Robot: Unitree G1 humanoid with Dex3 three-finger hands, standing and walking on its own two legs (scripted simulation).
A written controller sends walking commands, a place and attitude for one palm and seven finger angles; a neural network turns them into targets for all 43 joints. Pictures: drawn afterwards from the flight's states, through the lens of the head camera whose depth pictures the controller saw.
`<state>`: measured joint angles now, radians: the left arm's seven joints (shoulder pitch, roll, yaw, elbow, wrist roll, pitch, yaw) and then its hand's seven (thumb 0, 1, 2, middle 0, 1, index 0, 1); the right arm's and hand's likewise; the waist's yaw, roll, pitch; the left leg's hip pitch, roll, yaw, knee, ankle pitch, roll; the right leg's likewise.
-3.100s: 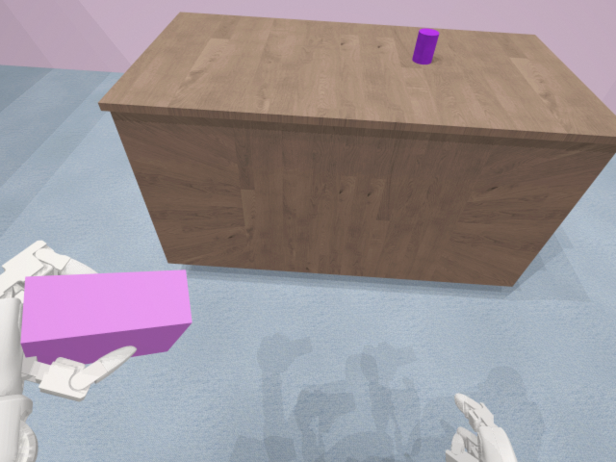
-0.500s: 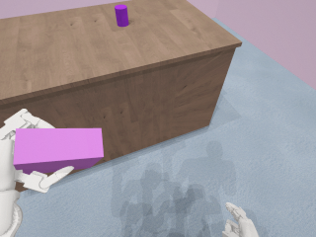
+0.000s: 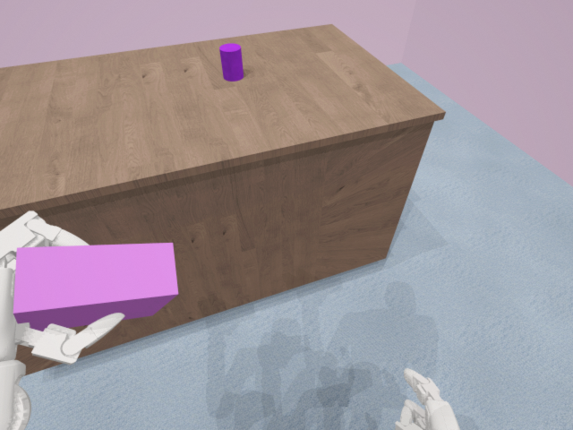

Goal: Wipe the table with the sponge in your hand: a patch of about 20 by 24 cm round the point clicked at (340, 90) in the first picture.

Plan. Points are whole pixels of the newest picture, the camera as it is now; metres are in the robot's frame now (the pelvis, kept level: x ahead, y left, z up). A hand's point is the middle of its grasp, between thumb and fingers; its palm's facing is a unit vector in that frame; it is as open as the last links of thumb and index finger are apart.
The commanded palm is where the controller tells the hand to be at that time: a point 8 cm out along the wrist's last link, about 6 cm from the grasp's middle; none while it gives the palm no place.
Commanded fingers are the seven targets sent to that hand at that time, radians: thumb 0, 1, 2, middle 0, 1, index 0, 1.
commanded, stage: take the last steps up to it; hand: left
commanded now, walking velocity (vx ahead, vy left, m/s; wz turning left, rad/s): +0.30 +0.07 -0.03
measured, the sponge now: (121, 286) +0.23 +0.19 +0.16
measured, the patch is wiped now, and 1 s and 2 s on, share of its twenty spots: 0.00 0.00 0.00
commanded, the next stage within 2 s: come to a stop and stand still in 1.14 s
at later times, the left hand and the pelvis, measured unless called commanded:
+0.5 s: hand (132, 201) +0.33 +0.21 +0.18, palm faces +0.37 -0.79 -0.48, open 9.9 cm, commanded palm +0.28 +0.26 +0.18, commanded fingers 0.00 0.10 1.30 -1.20 -1.60 -1.20 -1.60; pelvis +0.12 -0.02 +0.00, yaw +0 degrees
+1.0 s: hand (175, 159) +0.44 +0.19 +0.16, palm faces +0.43 -0.78 -0.46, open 9.9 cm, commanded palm +0.38 +0.23 +0.18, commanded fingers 0.00 0.10 1.30 -1.20 -1.60 -1.20 -1.60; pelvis +0.22 -0.05 -0.01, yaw +1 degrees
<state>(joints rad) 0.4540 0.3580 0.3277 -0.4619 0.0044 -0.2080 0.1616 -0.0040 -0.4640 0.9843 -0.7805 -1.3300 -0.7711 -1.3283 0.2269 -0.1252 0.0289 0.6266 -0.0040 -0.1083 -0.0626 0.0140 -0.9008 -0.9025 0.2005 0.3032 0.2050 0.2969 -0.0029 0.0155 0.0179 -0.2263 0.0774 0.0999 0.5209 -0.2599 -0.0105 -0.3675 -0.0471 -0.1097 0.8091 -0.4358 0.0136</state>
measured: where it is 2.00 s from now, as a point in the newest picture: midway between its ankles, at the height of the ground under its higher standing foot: outside the picture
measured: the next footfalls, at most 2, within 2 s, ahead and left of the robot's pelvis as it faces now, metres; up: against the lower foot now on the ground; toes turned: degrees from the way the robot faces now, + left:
right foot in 0.06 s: +0.08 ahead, -0.11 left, +0.00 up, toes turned -8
left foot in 0.52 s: +0.22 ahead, +0.10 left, +0.00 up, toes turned +9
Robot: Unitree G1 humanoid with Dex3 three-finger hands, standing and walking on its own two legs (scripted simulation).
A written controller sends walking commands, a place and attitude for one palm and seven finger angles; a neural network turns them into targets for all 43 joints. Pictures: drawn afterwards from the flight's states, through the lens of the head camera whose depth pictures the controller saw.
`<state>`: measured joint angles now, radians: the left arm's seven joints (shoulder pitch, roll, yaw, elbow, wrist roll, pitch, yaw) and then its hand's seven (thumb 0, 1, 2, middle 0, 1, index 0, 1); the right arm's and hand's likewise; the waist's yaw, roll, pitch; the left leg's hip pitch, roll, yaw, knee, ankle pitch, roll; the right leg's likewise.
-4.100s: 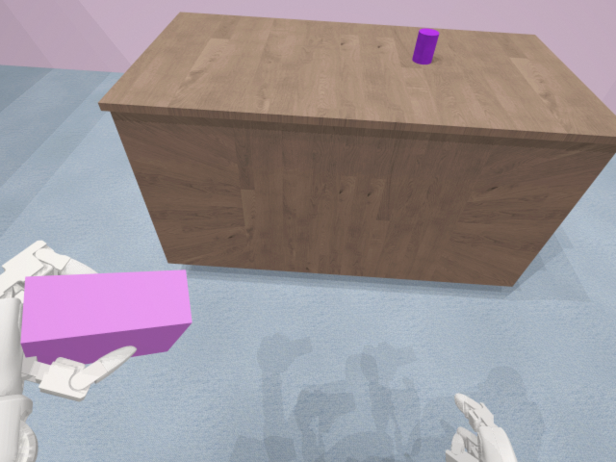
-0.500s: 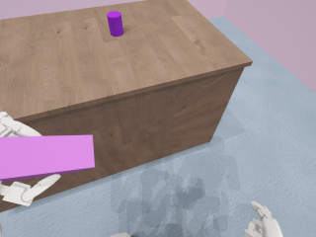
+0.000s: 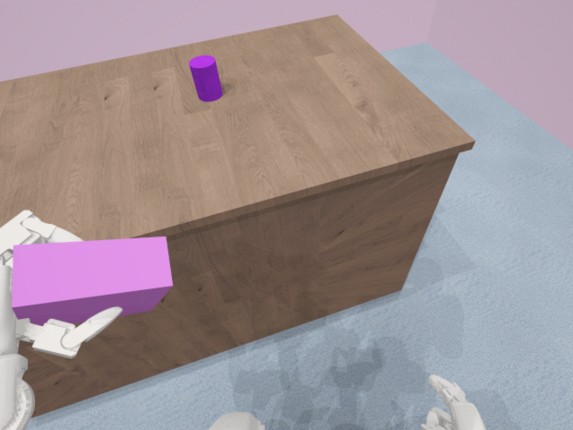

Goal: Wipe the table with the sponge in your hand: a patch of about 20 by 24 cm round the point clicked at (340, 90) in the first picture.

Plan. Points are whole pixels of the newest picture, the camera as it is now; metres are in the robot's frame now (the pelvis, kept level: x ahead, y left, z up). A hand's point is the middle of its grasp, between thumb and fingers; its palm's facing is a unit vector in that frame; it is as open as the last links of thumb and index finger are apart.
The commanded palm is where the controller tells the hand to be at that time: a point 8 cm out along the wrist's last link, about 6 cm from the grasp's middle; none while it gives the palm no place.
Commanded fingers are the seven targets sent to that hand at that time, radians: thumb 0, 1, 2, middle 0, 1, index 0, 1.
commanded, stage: take the last steps up to it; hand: left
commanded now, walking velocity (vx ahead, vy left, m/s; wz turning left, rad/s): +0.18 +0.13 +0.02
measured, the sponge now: (118, 281) +0.24 +0.20 +0.15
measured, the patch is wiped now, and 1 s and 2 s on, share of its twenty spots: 0.00 0.00 0.00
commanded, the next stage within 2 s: come to a stop and stand still in 0.14 s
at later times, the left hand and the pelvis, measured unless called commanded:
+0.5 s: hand (64, 231) +0.28 +0.27 +0.18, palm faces +0.41 -0.83 -0.38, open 9.9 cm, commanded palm +0.22 +0.30 +0.19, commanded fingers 0.00 0.10 1.30 -1.20 -1.60 -1.20 -1.60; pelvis +0.06 +0.02 +0.01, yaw +0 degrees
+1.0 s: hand (103, 308) +0.20 +0.18 +0.18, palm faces +0.40 -0.82 -0.41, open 9.9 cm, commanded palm +0.15 +0.23 +0.19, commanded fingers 0.00 0.10 1.30 -1.20 -1.60 -1.20 -1.60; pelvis -0.01 -0.05 +0.01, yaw +1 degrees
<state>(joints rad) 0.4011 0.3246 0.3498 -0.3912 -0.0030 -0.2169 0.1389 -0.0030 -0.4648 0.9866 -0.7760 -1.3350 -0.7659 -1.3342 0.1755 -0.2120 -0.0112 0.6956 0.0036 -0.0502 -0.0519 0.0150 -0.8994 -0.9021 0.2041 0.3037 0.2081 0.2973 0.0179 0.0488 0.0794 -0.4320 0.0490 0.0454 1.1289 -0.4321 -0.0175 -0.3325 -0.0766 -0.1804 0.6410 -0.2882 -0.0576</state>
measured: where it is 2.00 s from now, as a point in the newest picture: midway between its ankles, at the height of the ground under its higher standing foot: outside the picture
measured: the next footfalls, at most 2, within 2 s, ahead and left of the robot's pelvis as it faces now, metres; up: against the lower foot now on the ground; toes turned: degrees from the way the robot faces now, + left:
left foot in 0.28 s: +0.13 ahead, +0.16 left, +0.00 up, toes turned +8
right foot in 0.60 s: +0.11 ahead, -0.08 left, +0.00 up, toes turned -6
